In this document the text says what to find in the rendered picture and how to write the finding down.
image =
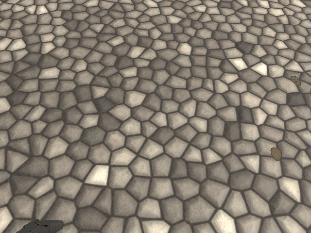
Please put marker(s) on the left robot hand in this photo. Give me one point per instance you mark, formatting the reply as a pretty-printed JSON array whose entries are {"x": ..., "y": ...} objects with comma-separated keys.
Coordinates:
[{"x": 42, "y": 226}]

